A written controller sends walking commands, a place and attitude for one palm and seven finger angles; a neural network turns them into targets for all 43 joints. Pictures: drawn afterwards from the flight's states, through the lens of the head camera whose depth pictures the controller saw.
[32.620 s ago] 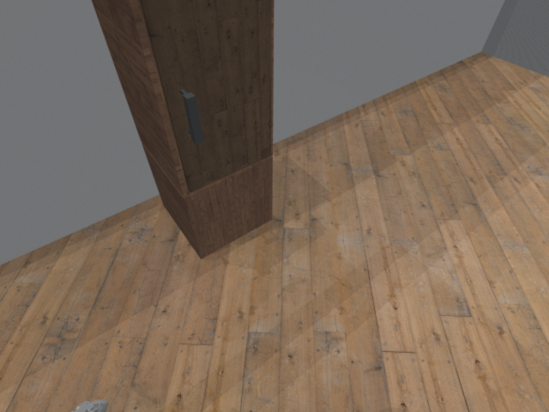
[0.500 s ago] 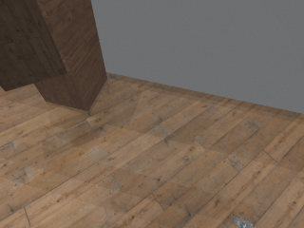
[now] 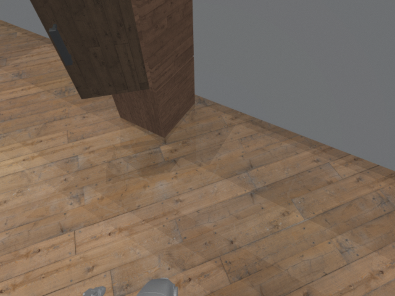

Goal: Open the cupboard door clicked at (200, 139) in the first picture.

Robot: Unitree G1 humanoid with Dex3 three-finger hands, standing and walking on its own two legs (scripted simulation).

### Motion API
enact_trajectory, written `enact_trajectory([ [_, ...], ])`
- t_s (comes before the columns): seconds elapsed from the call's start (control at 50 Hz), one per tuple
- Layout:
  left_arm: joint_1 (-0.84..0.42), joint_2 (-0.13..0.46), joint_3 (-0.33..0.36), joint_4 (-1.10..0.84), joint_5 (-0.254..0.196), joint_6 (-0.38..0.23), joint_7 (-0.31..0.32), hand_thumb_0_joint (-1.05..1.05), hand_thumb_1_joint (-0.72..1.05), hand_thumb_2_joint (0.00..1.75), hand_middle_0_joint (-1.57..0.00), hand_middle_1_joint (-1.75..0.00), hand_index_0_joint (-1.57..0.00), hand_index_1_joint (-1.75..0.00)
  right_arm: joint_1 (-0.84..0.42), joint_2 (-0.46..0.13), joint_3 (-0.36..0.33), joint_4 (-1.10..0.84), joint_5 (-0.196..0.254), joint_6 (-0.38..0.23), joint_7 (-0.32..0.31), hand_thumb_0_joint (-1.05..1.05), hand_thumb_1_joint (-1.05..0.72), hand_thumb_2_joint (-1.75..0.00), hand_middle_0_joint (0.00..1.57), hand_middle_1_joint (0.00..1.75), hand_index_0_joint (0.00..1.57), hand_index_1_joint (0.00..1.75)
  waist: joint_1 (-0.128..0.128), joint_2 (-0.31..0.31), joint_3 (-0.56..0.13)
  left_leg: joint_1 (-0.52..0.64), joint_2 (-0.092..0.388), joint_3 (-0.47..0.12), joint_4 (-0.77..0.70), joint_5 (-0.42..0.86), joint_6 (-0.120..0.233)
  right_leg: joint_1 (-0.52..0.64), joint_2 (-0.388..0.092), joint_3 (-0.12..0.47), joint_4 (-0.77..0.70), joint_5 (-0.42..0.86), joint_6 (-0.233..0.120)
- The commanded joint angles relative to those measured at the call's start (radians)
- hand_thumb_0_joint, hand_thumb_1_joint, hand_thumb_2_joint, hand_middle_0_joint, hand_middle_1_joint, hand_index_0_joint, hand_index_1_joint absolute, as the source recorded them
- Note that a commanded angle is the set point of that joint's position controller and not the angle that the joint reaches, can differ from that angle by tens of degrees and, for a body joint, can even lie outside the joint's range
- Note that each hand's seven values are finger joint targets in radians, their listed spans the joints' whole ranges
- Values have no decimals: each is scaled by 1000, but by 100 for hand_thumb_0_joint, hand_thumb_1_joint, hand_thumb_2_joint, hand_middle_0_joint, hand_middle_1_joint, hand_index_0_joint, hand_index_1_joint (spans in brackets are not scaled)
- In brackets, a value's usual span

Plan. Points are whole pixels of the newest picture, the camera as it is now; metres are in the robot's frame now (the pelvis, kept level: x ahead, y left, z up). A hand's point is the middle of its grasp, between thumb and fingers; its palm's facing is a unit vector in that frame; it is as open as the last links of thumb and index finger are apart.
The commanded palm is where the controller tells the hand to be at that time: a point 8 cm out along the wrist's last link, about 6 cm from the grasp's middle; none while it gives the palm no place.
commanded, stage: turn to face it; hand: left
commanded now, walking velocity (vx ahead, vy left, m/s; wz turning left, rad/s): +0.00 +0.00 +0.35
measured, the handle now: (62, 44) +0.98 +0.59 -0.04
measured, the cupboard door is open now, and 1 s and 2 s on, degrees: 43 43 43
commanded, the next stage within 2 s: take the last steps up to it in 0.26 s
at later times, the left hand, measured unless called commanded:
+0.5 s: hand out of the picture +0.04 +0.22 -0.17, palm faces +0.20 -0.94 -0.26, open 7.4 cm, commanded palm none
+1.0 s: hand out of the picture +0.03 +0.28 -0.18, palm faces +0.31 -0.94 -0.18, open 7.4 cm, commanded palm none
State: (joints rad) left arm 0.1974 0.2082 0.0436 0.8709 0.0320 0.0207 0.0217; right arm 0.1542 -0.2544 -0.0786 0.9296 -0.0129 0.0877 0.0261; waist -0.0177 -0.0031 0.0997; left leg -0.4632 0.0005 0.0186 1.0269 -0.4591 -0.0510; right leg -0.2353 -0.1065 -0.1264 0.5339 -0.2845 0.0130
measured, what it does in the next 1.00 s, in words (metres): steps to the left: left foot, then right foot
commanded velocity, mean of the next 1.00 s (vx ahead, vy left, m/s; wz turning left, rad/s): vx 0.20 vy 0.06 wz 0.15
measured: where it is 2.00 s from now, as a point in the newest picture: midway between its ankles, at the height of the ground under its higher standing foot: (166, 236)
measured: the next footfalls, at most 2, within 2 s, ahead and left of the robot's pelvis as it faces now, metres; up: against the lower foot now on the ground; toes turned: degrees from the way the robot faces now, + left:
left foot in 0.14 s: +0.04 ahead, +0.13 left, +0.00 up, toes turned +8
right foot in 0.48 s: +0.05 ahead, -0.12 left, +0.00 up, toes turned +6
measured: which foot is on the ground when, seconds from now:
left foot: up 0.00-0.12, down 0.14-0.48, up 0.50-0.82, down 0.84-1.00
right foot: down 0.00-0.14, up 0.16-0.46, down 0.48-0.86, up 0.88-1.00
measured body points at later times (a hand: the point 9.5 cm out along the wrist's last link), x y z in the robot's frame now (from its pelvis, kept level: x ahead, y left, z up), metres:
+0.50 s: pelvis +0.01 +0.00 -0.01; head +0.04 +0.00 +0.44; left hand +0.03 +0.27 -0.15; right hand +0.12 -0.22 -0.16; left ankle +0.00 +0.12 -0.73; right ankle +0.01 -0.12 -0.74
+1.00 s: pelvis +0.10 +0.10 +0.00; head +0.12 +0.13 +0.45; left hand +0.02 +0.33 -0.17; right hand +0.23 -0.10 -0.14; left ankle +0.10 +0.20 -0.74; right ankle +0.09 -0.04 -0.65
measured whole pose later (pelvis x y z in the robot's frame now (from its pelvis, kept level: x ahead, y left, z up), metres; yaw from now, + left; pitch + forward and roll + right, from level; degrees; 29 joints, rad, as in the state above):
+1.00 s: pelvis +0.10 +0.10 +0.00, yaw +14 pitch +0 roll +0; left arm 0.31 0.21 0.06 1.09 0.03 0.01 -0.01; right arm 0.20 -0.15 -0.03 0.98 -0.02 -0.05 -0.02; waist 0.03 -0.05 0.07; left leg -0.28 0.01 0.14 0.52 -0.24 0.05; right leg -0.45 -0.12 -0.07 1.15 -0.39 0.01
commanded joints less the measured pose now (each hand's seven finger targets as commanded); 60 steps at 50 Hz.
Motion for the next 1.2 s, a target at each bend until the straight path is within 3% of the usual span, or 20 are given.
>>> enact_trajectory([
  [0.0,68,223,60,-36,1,-28,8,0,90,90,-20,-30,-20,-30,-90,-21,3,-94,5,-45,5,0,-90,-90,20,30,20,30,63,-183,-109,39,-4,60,-225,-21,-2,141,-236,125,-142,453,-134],
  [0.08,56,210,62,-14,-17,-20,0,0,90,90,-20,-30,-20,-30,21,-61,2,-55,3,-64,-5,0,-90,-90,20,30,20,30,4,-136,-155,297,5,42,-596,249,28,47,-198,55,26,373,-41],
  [0.12,27,101,32,-67,-26,-5,-7,0,90,90,-20,-30,-20,-30,103,-233,-35,-48,-14,-70,-18,0,-90,-90,20,30,20,30,-44,303,-170,447,396,-409,-688,719,235,-287,-14,-8,340,-343,71],
  [0.18,-48,118,35,-35,-17,12,-5,0,90,90,-20,-30,-20,-30,65,-177,-19,-43,-17,-73,-48,0,-90,-90,20,30,20,30,-33,240,-127,310,322,-335,-699,574,260,-302,-8,128,541,-258,46],
  [0.24,-1,95,32,10,-18,12,-13,0,90,90,-20,-30,-20,-30,22,-137,-1,-45,-15,-83,-55,0,-90,-90,20,30,20,30,8,151,-140,335,256,-227,-680,671,226,-256,17,112,488,-176,48],
  [0.34,1,74,22,19,-21,6,-12,0,90,90,-20,-30,-20,-30,41,-135,-2,-23,-15,-78,-52,0,-90,-90,20,30,20,30,-2,149,-159,325,236,-221,-667,658,219,-126,61,78,260,-167,40],
  [0.4,82,74,26,49,-18,-10,-17,0,90,90,-20,-30,-20,-30,12,-122,-3,-19,-10,-72,-46,0,-90,-90,20,30,20,30,38,159,-152,213,180,-207,-646,318,184,56,91,39,34,-67,30],
  [0.42,128,94,33,64,-13,-20,-18,0,90,90,-20,-30,-20,-30,3,-105,-3,-22,-4,-71,-41,0,-90,-90,20,30,20,30,63,98,-137,112,129,-185,-590,138,148,172,69,56,-102,-26,24],
  [0.46,202,242,68,69,5,-34,-10,0,90,90,-20,-30,-20,-30,-38,-29,11,-75,1,-75,-20,0,-90,-90,20,30,20,30,119,-313,-50,-225,-58,2,-169,-151,43,276,-340,564,-388,-328,-141],
  [0.48,208,247,65,59,-4,-38,-9,0,90,90,-20,-30,-20,-30,-94,-74,1,-92,-12,-73,-11,0,-90,-90,20,30,20,30,128,-209,-8,-242,-8,-67,3,-110,50,165,-388,603,-423,-387,-197],
  [0.54,89,140,40,53,-11,-67,-8,0,90,90,-20,-30,-20,-30,-54,-64,-10,-41,-15,-65,5,0,-90,-90,20,30,20,30,38,-205,39,-224,59,-85,114,144,29,87,-254,350,-396,-160,-128],
  [0.58,106,131,44,63,-8,-81,-7,0,90,90,-20,-30,-20,-30,-40,-32,-3,-22,-12,-69,14,0,-90,-90,20,30,20,30,39,-168,-5,-185,66,-37,46,183,12,134,-228,233,-367,15,-113],
  [0.72,221,157,46,155,0,-86,-11,0,90,90,-20,-30,-20,-30,-114,26,21,-39,-3,-96,28,0,-90,-90,20,30,20,30,87,-197,-24,-44,30,78,-341,167,23,198,-233,111,-281,250,-106],
  [0.78,175,159,50,160,-5,-75,-14,0,90,90,-20,-30,-20,-30,26,1,18,5,-8,-115,16,0,-90,-90,20,30,20,30,11,-161,-51,250,-16,136,-526,229,45,56,-188,54,-165,183,-70],
  [0.8,162,133,45,153,-7,-70,-18,0,90,90,-20,-30,-20,-30,152,-54,6,47,-11,-123,4,0,-90,-90,20,30,20,30,-44,-51,-103,445,5,106,-572,197,60,-40,-144,14,10,179,-48],
  [0.82,181,65,36,129,-15,-64,-25,0,90,90,-20,-30,-20,-30,301,-166,-26,84,-25,-131,-13,0,-90,-90,20,30,20,30,-98,221,-202,638,246,-217,-618,148,142,-241,-20,-69,300,-89,3],
  [0.84,120,36,21,81,-15,-62,-24,0,90,90,-20,-30,-20,-30,418,-222,-34,105,-22,-123,-32,0,-90,-90,20,30,20,30,-130,309,-224,653,385,-433,-764,141,222,-376,58,-17,538,-342,7],
  [0.9,30,40,22,89,-10,-56,-25,0,90,90,-20,-30,-20,-30,221,-107,-4,62,-16,-127,-46,0,-90,-90,20,30,20,30,-50,189,-59,347,361,-339,-837,-14,241,-445,-37,115,734,-146,-28],
  [0.98,108,13,21,135,-6,-40,-39,0,90,90,-20,-30,-20,-30,179,-40,21,72,-10,-159,-49,0,-90,-90,20,30,20,30,25,98,-70,288,281,-129,-863,241,212,-338,-33,98,603,-9,-12],
  [1.18,-119,17,16,42,-8,-35,-48,0,90,90,-20,-30,-20,-30,273,-33,23,134,-16,-161,-45,0,-90,-90,20,30,20,30,-5,61,15,344,289,-60,-886,313,242,-300,-11,70,209,87,-8],
])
